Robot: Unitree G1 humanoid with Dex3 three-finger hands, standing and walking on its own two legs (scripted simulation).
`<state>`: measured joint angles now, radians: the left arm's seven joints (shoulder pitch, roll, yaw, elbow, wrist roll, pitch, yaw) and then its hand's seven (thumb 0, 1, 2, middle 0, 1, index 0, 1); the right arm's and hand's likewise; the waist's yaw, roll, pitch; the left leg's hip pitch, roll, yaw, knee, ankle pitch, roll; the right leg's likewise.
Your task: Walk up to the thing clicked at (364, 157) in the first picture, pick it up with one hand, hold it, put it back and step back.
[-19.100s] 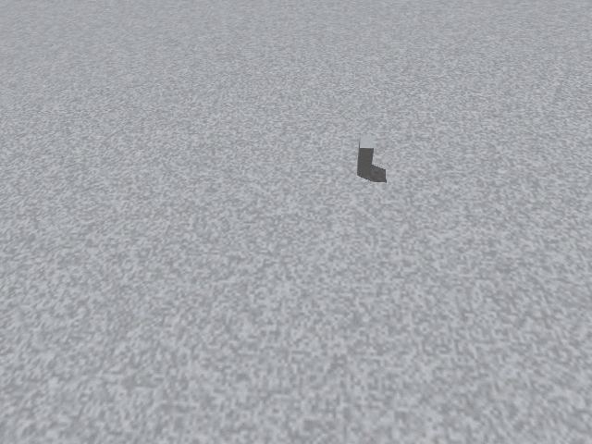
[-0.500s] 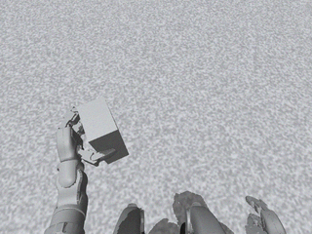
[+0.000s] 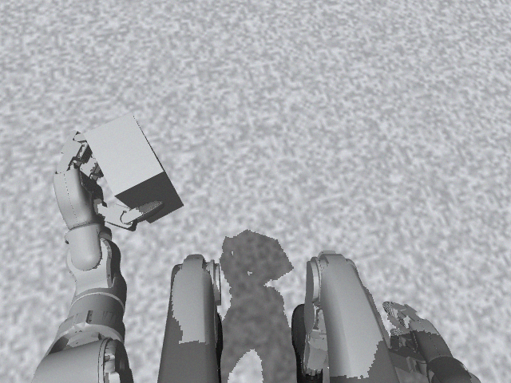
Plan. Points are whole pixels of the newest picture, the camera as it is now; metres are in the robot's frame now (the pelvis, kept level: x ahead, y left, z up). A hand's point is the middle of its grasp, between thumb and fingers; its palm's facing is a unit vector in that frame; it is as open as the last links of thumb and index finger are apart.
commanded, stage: crouch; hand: left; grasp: from the side
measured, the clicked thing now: (142, 175) +0.42 +0.20 -0.04
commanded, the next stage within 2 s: lower in 0.96 s
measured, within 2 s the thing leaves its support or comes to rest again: neither
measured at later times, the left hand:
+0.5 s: hand (139, 202) +0.41 +0.24 -0.18, palm faces +0.29 -0.96 +0.02, open 12.3 cm
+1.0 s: hand (145, 212) +0.41 +0.24 -0.24, palm faces +0.27 -0.96 +0.00, open 12.3 cm
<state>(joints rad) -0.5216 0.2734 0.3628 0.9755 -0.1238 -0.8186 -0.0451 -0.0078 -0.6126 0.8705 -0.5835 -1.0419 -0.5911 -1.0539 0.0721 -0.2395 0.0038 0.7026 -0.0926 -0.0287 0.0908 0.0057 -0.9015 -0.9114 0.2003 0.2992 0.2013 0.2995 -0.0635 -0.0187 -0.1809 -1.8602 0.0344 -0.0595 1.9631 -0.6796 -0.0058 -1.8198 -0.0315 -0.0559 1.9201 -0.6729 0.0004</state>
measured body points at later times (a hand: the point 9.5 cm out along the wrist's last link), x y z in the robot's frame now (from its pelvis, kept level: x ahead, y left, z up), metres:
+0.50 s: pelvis -0.02 +0.00 -0.13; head +0.18 +0.06 +0.27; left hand +0.39 +0.29 -0.18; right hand +0.08 -0.27 -0.24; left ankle +0.07 +0.12 -0.44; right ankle +0.08 -0.13 -0.44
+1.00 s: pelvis -0.02 +0.00 -0.16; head +0.19 +0.08 +0.23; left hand +0.39 +0.29 -0.24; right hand +0.10 -0.27 -0.26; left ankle +0.07 +0.12 -0.44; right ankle +0.08 -0.13 -0.44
